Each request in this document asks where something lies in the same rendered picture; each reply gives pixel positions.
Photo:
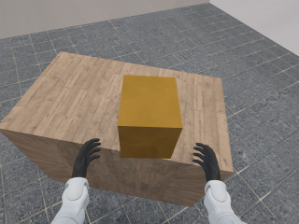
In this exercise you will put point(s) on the carton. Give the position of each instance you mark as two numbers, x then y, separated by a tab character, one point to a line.
149	123

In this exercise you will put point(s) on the robot right hand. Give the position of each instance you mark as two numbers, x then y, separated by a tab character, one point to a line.
209	162

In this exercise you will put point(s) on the left robot forearm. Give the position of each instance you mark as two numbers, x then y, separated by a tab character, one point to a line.
75	199

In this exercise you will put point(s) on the robot left hand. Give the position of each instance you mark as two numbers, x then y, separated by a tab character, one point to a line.
83	159

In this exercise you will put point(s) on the pedestal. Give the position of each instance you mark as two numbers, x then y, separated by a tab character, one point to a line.
77	98

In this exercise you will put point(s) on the right robot forearm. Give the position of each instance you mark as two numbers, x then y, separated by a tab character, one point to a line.
218	204

